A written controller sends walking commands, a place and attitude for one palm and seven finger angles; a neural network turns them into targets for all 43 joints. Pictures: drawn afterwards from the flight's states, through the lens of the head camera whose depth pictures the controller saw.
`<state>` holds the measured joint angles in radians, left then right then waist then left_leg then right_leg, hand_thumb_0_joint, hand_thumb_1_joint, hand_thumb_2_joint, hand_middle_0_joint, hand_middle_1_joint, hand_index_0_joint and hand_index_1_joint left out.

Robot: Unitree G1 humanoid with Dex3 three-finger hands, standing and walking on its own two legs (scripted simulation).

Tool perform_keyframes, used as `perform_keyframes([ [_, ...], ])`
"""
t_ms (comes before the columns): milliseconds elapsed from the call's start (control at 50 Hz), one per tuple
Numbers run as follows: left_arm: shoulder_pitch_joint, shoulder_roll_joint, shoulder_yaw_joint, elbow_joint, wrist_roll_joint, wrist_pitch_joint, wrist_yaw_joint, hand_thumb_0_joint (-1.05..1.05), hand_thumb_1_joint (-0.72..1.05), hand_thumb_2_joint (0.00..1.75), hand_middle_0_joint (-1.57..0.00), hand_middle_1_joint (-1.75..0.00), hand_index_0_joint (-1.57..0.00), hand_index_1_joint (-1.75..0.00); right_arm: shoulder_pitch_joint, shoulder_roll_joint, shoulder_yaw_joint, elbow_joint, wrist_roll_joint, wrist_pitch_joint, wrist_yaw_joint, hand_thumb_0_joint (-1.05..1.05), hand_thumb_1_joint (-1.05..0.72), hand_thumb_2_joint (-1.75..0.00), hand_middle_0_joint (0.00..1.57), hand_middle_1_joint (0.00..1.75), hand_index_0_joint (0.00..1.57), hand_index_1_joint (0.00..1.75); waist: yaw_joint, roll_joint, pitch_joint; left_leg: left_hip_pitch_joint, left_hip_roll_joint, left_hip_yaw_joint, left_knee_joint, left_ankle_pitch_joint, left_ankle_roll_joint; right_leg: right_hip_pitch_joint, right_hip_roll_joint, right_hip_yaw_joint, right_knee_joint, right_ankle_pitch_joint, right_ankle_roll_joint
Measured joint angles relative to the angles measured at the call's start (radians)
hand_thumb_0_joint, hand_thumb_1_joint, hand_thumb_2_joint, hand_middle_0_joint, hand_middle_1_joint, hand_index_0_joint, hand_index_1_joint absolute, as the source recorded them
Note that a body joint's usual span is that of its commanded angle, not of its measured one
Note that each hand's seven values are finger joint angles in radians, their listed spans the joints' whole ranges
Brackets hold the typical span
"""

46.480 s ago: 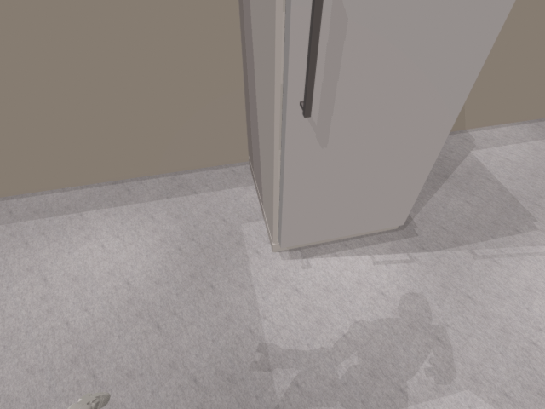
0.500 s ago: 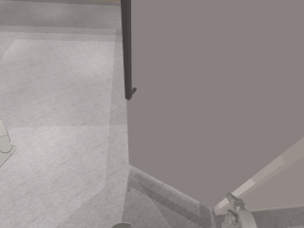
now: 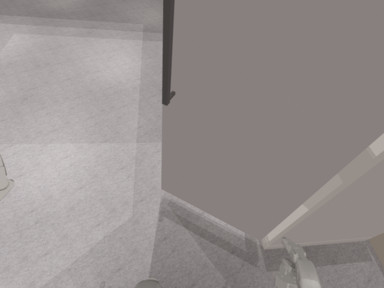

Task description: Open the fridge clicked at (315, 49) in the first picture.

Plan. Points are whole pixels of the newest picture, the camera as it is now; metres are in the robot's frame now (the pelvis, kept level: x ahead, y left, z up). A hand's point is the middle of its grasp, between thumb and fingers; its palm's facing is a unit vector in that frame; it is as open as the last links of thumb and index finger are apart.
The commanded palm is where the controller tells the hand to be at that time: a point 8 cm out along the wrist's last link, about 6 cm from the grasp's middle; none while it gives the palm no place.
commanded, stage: step back with the hand held close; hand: left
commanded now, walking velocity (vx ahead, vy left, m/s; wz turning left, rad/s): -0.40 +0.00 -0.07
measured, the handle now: (171, 42) +0.62 +0.12 +0.18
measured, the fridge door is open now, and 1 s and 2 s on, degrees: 57 57 57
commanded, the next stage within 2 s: stop stepping back and stand still in 0.06 s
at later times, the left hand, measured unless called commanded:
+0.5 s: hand out of the picture +0.12 +0.27 +0.17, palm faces +0.39 -0.84 -0.39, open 7.4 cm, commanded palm +0.06 +0.30 +0.18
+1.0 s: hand out of the picture +0.10 +0.28 +0.18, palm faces +0.42 -0.79 -0.45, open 7.4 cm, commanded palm +0.05 +0.31 +0.18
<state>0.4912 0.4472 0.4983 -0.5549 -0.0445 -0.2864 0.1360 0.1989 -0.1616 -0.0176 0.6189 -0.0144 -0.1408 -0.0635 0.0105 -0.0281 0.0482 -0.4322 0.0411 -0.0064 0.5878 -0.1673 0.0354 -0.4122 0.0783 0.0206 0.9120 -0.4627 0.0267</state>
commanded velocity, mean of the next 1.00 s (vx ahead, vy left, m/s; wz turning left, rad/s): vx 0.05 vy -0.02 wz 0.00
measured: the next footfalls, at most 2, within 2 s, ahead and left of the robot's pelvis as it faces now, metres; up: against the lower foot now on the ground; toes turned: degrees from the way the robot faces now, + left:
right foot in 0.14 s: -0.05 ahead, -0.08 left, +0.00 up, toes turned -3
left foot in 0.34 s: -0.03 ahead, +0.13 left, +0.00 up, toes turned -1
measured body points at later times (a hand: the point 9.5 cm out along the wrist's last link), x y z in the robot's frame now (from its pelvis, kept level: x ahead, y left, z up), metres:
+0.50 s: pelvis -0.09 +0.01 +0.01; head -0.12 +0.05 +0.46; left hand +0.09 +0.31 +0.19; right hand +0.03 -0.25 -0.05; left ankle -0.03 +0.10 -0.73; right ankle -0.12 -0.11 -0.72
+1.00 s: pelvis -0.10 +0.02 +0.00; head -0.12 +0.03 +0.45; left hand +0.07 +0.32 +0.20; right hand +0.04 -0.20 -0.08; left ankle -0.06 +0.13 -0.73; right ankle -0.09 -0.08 -0.73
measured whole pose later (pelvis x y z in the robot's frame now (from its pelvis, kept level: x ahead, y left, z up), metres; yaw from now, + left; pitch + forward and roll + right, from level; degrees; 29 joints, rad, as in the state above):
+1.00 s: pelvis -0.10 +0.02 +0.00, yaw -2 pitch -2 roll +0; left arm 0.52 0.43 0.43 -0.47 -0.01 -0.23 0.14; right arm 0.26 -0.15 0.05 0.64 -0.02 -0.14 -0.06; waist 0.00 -0.03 -0.01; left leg -0.31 0.02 0.03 0.58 -0.25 0.01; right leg -0.26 0.04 -0.04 0.55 -0.26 -0.03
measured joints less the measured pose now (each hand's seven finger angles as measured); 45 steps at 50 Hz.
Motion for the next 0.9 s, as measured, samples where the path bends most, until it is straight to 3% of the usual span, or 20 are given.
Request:
perform_keyframes([
  [80, 0.016, -0.038, -0.04, -0.013, -0.01, 0.013, 0.002, 0.02, 0.89, 0.9, -0.21, -0.3, -0.21, -0.3, 0.007, 0.007, 0.018, 0.019, -0.005, -0.031, 0.011, 0.01, -0.9, -0.9, 0.2, 0.3, 0.2, 0.3, 0.024, 0.026, -0.029, 0.0, 0.028, 0.019, -0.1, 0.079, -0.004, 0.158, -0.008, -0.04, -0.253, 0.003, -0.004],
  [140, 0.008, -0.015, -0.05, -0.017, -0.012, 0.018, -0.008, 0.02, 0.89, 0.9, -0.21, -0.3, -0.21, -0.3, -0.018, 0.014, 0.031, 0.013, -0.012, -0.02, 0.01, 0.01, -0.9, -0.9, 0.2, 0.3, 0.2, 0.3, 0.036, 0.008, -0.037, -0.03, 0.023, 0.051, -0.126, 0.124, -0.014, 0.262, -0.04, -0.037, -0.483, 0.136, -0.023],
  [160, -0.001, -0.014, -0.055, -0.01, -0.012, 0.016, -0.013, 0.02, 0.89, 0.9, -0.21, -0.3, -0.21, -0.3, -0.035, 0.011, 0.032, 0.014, -0.012, -0.009, 0.008, 0.01, -0.9, -0.9, 0.2, 0.3, 0.2, 0.3, 0.038, 0.022, -0.028, -0.04, 0.035, 0.053, -0.119, 0.13, -0.019, 0.257, -0.032, -0.036, -0.498, 0.18, -0.028],
  [200, -0.01, -0.003, -0.073, 0.007, -0.015, 0.019, -0.019, 0.02, 0.89, 0.9, -0.21, -0.3, -0.21, -0.3, -0.052, 0.008, 0.032, 0.021, -0.004, 0.013, 0.002, 0.01, -0.9, -0.9, 0.2, 0.3, 0.2, 0.3, 0.033, 0.029, -0.019, -0.059, 0.031, 0.039, -0.064, 0.017, -0.041, 0.236, -0.028, -0.029, -0.471, 0.185, -0.029],
  [240, 0.013, 0.007, -0.084, 0.017, -0.014, 0.034, -0.019, 0.02, 0.89, 0.9, -0.21, -0.3, -0.21, -0.31, -0.038, 0.005, 0.033, 0.02, 0.005, 0.034, -0.001, 0.01, -0.9, -0.9, 0.2, 0.3, 0.2, 0.3, 0.031, 0.001, -0.043, -0.081, -0.008, 0.028, 0.09, -0.102, -0.05, 0.21, -0.051, -0.006, -0.444, 0.172, -0.027],
  [280, 0.046, 0.006, -0.086, 0.027, -0.01, 0.054, -0.011, 0.02, 0.89, 0.9, -0.21, -0.3, -0.21, -0.31, -0.011, -0.007, 0.039, 0.011, 0.009, 0.048, -0.008, 0.01, -0.9, -0.9, 0.2, 0.3, 0.2, 0.3, 0.018, -0.022, -0.074, -0.048, -0.036, 0.033, 0.146, -0.143, -0.046, 0.197, -0.071, 0.015, -0.43, 0.169, -0.021],
  [360, 0.043, -0.011, -0.1, 0.065, -0.002, 0.083, 0.007, 0.02, 0.89, 0.9, -0.22, -0.3, -0.22, -0.31, 0.046, -0.059, 0.025, 0.001, 0.017, 0.037, -0.03, 0.01, -0.9, -0.9, 0.2, 0.3, 0.2, 0.3, -0.025, 0.0, -0.113, 0.092, -0.036, 0.014, -0.036, -0.058, -0.016, 0.181, -0.075, -0.012, -0.387, 0.151, -0.001],
  [420, 0.028, -0.024, -0.091, 0.099, -0.001, 0.088, 0.012, 0.02, 0.89, 0.9, -0.22, -0.3, -0.22, -0.31, 0.057, -0.063, 0.018, 0.023, 0.021, 0.033, -0.04, 0.01, -0.9, -0.9, 0.2, 0.3, 0.2, 0.3, -0.027, -0.031, -0.105, 0.116, -0.057, 0.026, -0.061, -0.038, 0.002, 0.192, -0.095, 0.001, -0.385, 0.146, 0.0],
  [480, 0.031, -0.037, -0.083, 0.11, 0.013, 0.089, 0.012, 0.02, 0.89, 0.9, -0.21, -0.3, -0.21, -0.31, 0.082, -0.055, 0.02, 0.018, 0.011, 0.013, -0.041, 0.01, -0.91, -0.9, 0.2, 0.29, 0.2, 0.3, -0.037, -0.029, -0.105, 0.138, -0.059, 0.016, -0.122, 0.002, 0.004, 0.201, -0.072, -0.007, -0.371, 0.112, -0.011],
  [540, 0.048, -0.035, -0.079, 0.099, 0.02, 0.08, 0.011, 0.02, 0.89, 0.9, -0.21, -0.3, -0.21, -0.3, 0.1, -0.039, 0.03, 0.011, 0.005, 0.0, -0.03, 0.01, -0.91, -0.9, 0.2, 0.29, 0.2, 0.3, -0.033, -0.03, -0.108, 0.141, -0.062, 0.013, -0.164, 0.027, -0.003, 0.24, -0.05, -0.034, -0.449, 0.104, -0.028],
  [600, 0.049, -0.04, -0.093, 0.103, 0.022, 0.075, 0.002, 0.02, 0.89, 0.9, -0.21, -0.3, -0.21, -0.3, 0.094, -0.035, 0.034, 0.014, -0.004, 0.006, -0.019, 0.01, -0.9, -0.9, 0.2, 0.29, 0.2, 0.3, -0.028, -0.003, -0.093, 0.121, -0.055, 0.003, -0.139, 0.002, -0.008, 0.245, -0.038, -0.042, -0.483, 0.177, -0.054],
  [700, 0.039, -0.049, -0.112, 0.112, 0.018, 0.076, 0.003, 0.02, 0.89, 0.9, -0.21, -0.3, -0.21, -0.31, 0.087, -0.036, 0.029, 0.049, -0.001, 0.031, -0.006, 0.01, -0.9, -0.9, 0.2, 0.3, 0.2, 0.3, 0.013, 0.003, -0.103, 0.033, -0.045, 0.016, 0.149, -0.165, -0.016, 0.221, -0.039, -0.033, -0.442, 0.211, -0.073],
  [740, 0.01, -0.065, -0.121, 0.128, 0.022, 0.077, 0.012, 0.02, 0.89, 0.9, -0.21, -0.3, -0.21, -0.31, 0.093, -0.041, 0.029, 0.061, 0.0, 0.035, -0.008, 0.01, -0.9, -0.9, 0.2, 0.3, 0.2, 0.3, 0.018, -0.003, -0.11, 0.054, -0.032, 0.034, 0.135, -0.183, -0.011, 0.214, -0.05, -0.037, -0.409, 0.182, -0.063],
  [780, -0.023, -0.077, -0.124, 0.13, 0.023, 0.078, 0.019, 0.02, 0.89, 0.9, -0.21, -0.3, -0.21, -0.31, 0.097, -0.056, 0.028, 0.056, -0.001, 0.031, -0.014, 0.01, -0.9, -0.9, 0.2, 0.3, 0.2, 0.3, 0.013, 0.005, -0.111, 0.106, -0.015, 0.031, 0.028, -0.199, 0.002, 0.191, -0.056, -0.051, -0.346, 0.142, -0.052],
  [800, -0.04, -0.08, -0.12, 0.129, 0.023, 0.078, 0.022, 0.02, 0.89, 0.9, -0.21, -0.3, -0.21, -0.31, 0.089, -0.059, 0.026, 0.054, -0.001, 0.028, -0.018, 0.01, -0.9, -0.9, 0.2, 0.3, 0.2, 0.3, 0.006, 0.004, -0.101, 0.103, -0.019, 0.03, 0.015, -0.121, 0.004, 0.173, -0.059, -0.051, -0.299, 0.112, -0.048],
  [860, -0.053, -0.068, -0.09, 0.136, 0.022, 0.077, 0.025, 0.02, 0.89, 0.9, -0.21, -0.3, -0.21, -0.3, 0.054, -0.032, 0.029, 0.063, -0.003, 0.017, -0.022, 0.01, -0.9, -0.9, 0.2, 0.3, 0.2, 0.3, -0.006, -0.022, -0.075, 0.108, -0.041, 0.052, 0.03, -0.078, 0.002, 0.112, -0.057, -0.014, -0.137, 0.019, -0.037],
  [900, -0.037, -0.055, -0.08, 0.132, 0.024, 0.08, 0.022, 0.02, 0.89, 0.9, -0.21, -0.3, -0.21, -0.3, 0.052, -0.009, 0.037, 0.056, -0.007, 0.005, -0.015, 0.01, -0.91, -0.9, 0.2, 0.3, 0.2, 0.3, -0.02, -0.022, -0.071, 0.127, -0.045, 0.047, -0.008, -0.069, 0.0, 0.097, -0.052, -0.022, -0.123, 0.014, -0.033],
])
